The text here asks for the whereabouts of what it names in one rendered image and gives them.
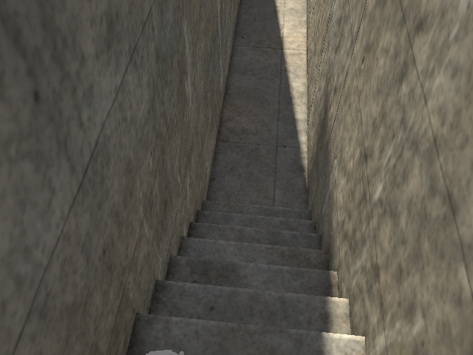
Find stairs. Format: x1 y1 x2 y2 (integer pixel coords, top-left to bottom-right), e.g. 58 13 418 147
126 200 366 355

